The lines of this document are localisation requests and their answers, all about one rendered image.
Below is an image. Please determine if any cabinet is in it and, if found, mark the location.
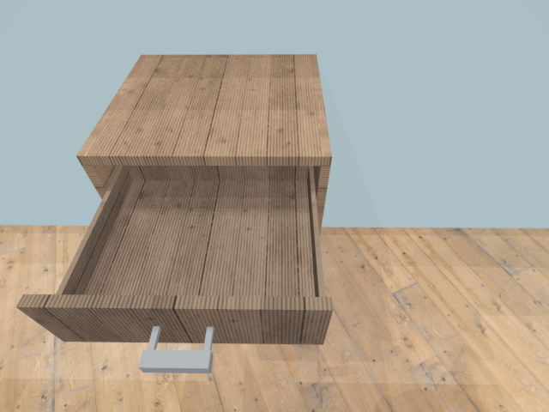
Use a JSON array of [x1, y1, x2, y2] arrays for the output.
[[76, 54, 332, 235]]

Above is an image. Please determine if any drawer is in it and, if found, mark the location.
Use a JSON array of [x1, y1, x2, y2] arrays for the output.
[[16, 166, 333, 345]]

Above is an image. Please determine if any handle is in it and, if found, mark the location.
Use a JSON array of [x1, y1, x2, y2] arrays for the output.
[[138, 326, 214, 373]]

